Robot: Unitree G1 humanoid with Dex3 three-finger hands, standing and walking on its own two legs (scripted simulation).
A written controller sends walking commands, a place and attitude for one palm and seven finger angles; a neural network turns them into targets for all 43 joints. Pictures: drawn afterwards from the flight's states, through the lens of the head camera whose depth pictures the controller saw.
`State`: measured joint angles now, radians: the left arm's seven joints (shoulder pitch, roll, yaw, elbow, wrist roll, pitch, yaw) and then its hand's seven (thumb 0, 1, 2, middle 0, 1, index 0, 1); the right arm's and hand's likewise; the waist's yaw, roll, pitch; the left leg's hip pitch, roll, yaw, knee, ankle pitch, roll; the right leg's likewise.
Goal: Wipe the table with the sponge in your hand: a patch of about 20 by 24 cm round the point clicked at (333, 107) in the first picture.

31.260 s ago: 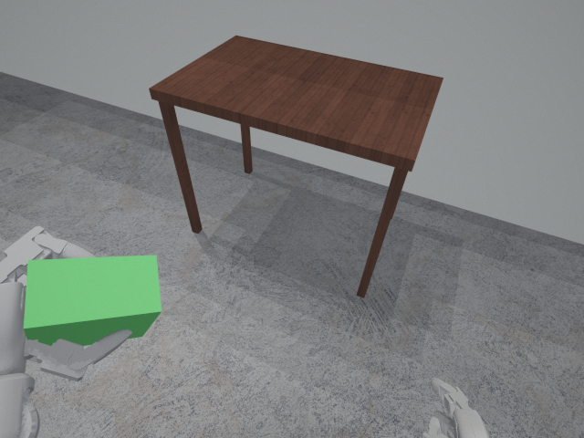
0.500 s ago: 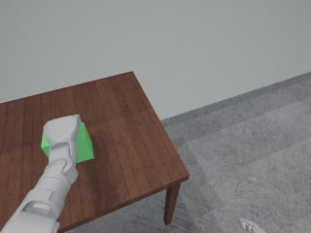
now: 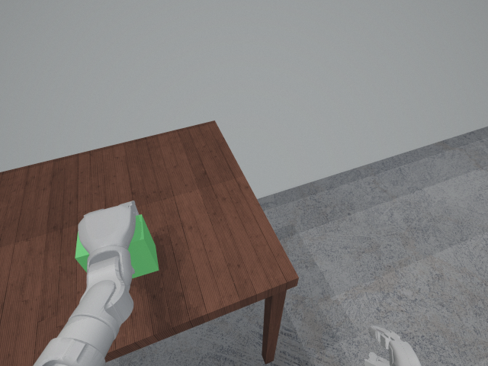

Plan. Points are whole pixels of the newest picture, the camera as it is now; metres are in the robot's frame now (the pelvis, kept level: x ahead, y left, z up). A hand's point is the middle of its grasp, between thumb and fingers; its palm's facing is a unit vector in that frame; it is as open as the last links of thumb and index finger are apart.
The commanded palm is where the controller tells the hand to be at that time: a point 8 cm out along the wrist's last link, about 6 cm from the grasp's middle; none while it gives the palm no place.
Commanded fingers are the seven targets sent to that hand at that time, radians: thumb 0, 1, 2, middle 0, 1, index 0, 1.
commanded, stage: wipe back along the middle lane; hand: left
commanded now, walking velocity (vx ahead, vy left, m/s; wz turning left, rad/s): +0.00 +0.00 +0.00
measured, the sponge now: (123, 256) +0.31 +0.27 -0.02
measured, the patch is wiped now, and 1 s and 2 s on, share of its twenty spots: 0.50 0.60 0.70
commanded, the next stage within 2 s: slide across to the third lane in 0.40 s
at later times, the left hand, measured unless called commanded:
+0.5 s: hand (125, 267) +0.27 +0.24 +0.01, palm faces -0.01 -0.06 -1.00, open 10.1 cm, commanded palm +0.23 +0.22 +0.04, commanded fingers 0.00 0.10 1.30 -1.20 -1.60 -1.20 -1.60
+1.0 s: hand (140, 264) +0.28 +0.21 +0.01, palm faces -0.04 -0.06 -1.00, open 10.1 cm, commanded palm +0.25 +0.18 +0.06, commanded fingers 0.00 0.10 1.30 -1.20 -1.60 -1.20 -1.60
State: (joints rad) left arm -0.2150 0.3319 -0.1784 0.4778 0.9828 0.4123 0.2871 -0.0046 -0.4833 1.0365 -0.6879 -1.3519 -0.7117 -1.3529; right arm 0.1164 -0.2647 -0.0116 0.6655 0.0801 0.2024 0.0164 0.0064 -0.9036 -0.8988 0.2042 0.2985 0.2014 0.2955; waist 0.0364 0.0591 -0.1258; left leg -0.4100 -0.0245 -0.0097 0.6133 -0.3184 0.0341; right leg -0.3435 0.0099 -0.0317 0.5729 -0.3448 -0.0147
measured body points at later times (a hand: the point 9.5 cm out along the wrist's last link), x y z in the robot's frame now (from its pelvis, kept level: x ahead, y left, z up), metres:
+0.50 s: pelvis +0.00 -0.01 +0.00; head -0.01 -0.04 +0.45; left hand +0.27 +0.24 +0.07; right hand +0.20 -0.24 -0.10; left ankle -0.01 +0.10 -0.73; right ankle -0.04 -0.12 -0.73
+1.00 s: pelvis -0.01 -0.01 +0.00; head -0.02 -0.05 +0.45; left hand +0.27 +0.21 +0.07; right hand +0.19 -0.23 -0.11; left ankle -0.01 +0.10 -0.73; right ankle -0.04 -0.12 -0.73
